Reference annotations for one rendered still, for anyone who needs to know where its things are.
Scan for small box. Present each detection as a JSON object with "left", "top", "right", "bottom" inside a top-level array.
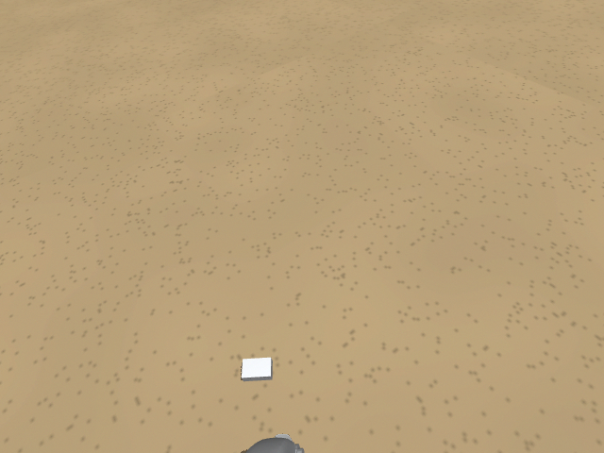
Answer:
[{"left": 242, "top": 358, "right": 273, "bottom": 381}]

